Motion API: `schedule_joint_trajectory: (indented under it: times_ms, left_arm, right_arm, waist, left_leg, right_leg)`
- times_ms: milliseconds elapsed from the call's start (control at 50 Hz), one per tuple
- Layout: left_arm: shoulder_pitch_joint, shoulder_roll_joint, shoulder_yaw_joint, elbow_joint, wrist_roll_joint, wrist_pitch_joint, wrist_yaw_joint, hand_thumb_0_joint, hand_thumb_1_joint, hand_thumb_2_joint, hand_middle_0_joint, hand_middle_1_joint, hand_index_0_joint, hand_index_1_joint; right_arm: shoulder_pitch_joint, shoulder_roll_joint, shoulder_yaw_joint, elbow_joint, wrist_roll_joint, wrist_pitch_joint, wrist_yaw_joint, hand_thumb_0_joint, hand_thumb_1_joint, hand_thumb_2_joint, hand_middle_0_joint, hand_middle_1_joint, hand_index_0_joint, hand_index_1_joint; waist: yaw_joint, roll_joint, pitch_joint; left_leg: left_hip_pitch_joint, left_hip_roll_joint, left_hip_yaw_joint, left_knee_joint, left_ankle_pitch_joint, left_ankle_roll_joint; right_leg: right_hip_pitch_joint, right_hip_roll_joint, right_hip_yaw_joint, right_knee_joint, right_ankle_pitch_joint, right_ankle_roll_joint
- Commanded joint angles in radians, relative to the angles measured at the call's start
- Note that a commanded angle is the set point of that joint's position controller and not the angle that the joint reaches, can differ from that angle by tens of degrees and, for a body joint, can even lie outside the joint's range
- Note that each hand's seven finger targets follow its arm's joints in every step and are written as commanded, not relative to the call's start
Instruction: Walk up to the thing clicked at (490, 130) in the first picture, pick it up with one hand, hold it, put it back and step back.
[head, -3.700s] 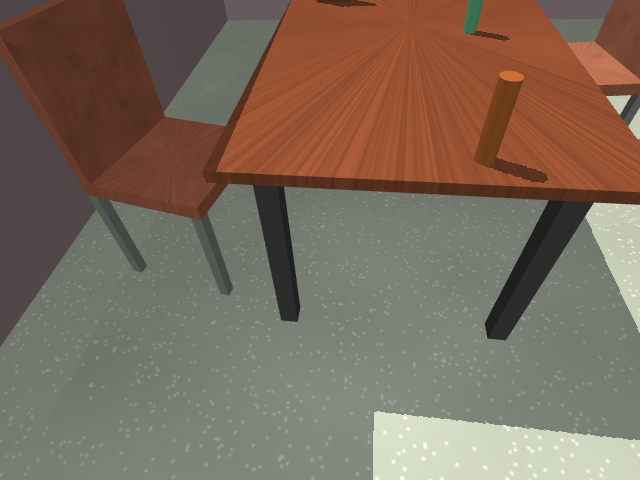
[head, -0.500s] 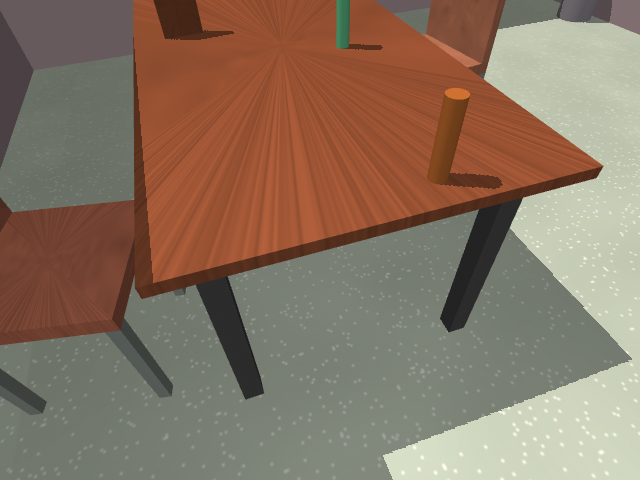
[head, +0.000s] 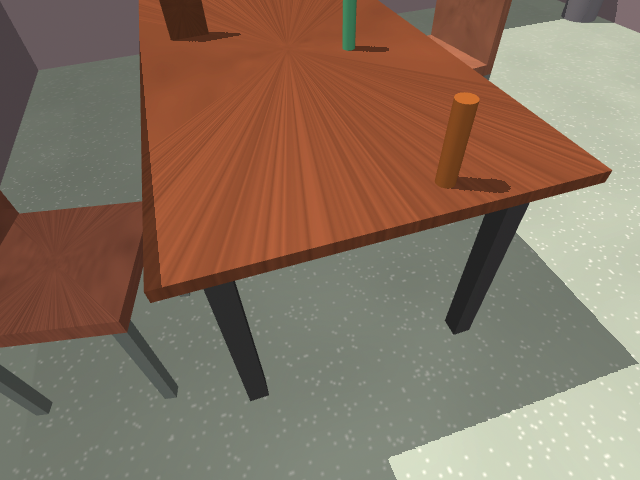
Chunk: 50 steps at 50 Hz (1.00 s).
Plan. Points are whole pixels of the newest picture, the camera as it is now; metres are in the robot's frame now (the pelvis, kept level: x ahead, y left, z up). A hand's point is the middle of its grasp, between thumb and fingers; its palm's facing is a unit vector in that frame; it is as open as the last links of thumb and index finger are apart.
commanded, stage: walk up
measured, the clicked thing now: (455, 143) +0.69 -0.22 +0.05
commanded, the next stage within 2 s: stand in 0.04 s
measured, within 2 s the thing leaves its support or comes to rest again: neither
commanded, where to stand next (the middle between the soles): +0.05 -0.02 m, yaw +2 degrees
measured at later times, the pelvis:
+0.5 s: pelvis +0.00 +0.00 +0.00, yaw +1 degrees
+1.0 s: pelvis +0.00 +0.00 +0.00, yaw +1 degrees
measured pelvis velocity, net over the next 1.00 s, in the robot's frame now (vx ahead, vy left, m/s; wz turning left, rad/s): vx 0.00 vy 0.00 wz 0.02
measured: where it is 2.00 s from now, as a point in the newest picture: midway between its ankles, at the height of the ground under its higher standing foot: outside the picture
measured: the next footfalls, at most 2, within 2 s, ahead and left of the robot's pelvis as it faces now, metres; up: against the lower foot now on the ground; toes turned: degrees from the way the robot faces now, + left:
none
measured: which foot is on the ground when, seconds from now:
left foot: down 0.00-1.00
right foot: down 0.00-1.00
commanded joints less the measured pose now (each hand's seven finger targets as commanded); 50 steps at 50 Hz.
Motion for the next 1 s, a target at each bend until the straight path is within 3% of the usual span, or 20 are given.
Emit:
schedule_joint_trajectory:
  times_ms: [0,20,60,720,900,980]
  left_arm:
    - [-0.055,0.211,0.039,-0.061,-0.003,-0.025,0.014,0.000,0.900,0.900,-0.200,-0.300,-0.200,-0.300]
    - [-0.041,0.226,0.037,-0.068,-0.001,-0.035,0.017,0.000,0.900,0.900,-0.200,-0.300,-0.200,-0.300]
    - [-0.033,0.226,0.038,-0.065,-0.003,-0.039,0.021,0.000,0.900,0.900,-0.200,-0.300,-0.200,-0.300]
    - [-0.009,0.233,0.029,-0.084,-0.003,-0.037,0.021,0.000,0.900,0.900,-0.200,-0.300,-0.200,-0.300]
    - [-0.001,0.233,0.026,-0.090,-0.003,-0.037,0.022,0.000,0.900,0.900,-0.200,-0.300,-0.200,-0.300]
    - [0.004,0.234,0.026,-0.091,-0.001,-0.036,0.022,0.000,0.900,0.900,-0.200,-0.300,-0.200,-0.300]
  right_arm:
    - [-0.054,-0.216,-0.044,-0.059,0.002,-0.028,-0.013,0.000,-0.900,-0.900,0.200,0.300,0.200,0.300]
    - [-0.068,-0.221,-0.044,-0.065,-0.003,-0.026,-0.013,0.000,-0.900,-0.900,0.200,0.300,0.200,0.300]
    - [-0.053,-0.224,-0.046,-0.062,-0.001,-0.022,-0.013,0.000,-0.900,-0.900,0.200,0.300,0.200,0.300]
    - [-0.034,-0.219,-0.039,-0.060,0.003,-0.010,-0.004,0.000,-0.900,-0.900,0.200,0.300,0.200,0.300]
    - [-0.035,-0.221,-0.038,-0.061,0.003,-0.010,-0.005,0.000,-0.900,-0.900,0.200,0.300,0.200,0.300]
    - [-0.034,-0.223,-0.038,-0.063,0.002,-0.011,-0.006,0.000,-0.900,-0.900,0.200,0.300,0.200,0.300]
  waist:
    - [-0.002,-0.002,-0.086]
    - [0.004,0.007,-0.069]
    - [-0.002,0.000,-0.097]
    - [-0.003,0.003,-0.053]
    - [-0.002,0.005,-0.064]
    - [-0.001,0.012,-0.080]
  left_leg:
    - [0.039,0.092,-0.066,-0.058,0.073,0.052]
    - [0.040,0.103,-0.081,-0.042,0.162,0.046]
    - [0.064,0.104,-0.075,-0.026,0.204,0.049]
    - [0.014,0.088,-0.090,-0.062,0.057,0.046]
    - [0.026,0.092,-0.095,-0.050,0.079,0.047]
    - [0.023,0.096,-0.095,-0.048,0.119,0.050]
  right_leg:
    - [-0.010,-0.087,0.061,-0.058,0.125,-0.041]
    - [-0.015,-0.103,0.066,-0.050,0.200,-0.037]
    - [0.004,-0.106,0.062,-0.049,0.250,-0.035]
    - [-0.013,-0.106,0.052,-0.087,0.105,-0.035]
    - [-0.019,-0.105,0.050,-0.080,0.105,-0.037]
    - [0.004,-0.111,0.048,-0.069,0.154,-0.036]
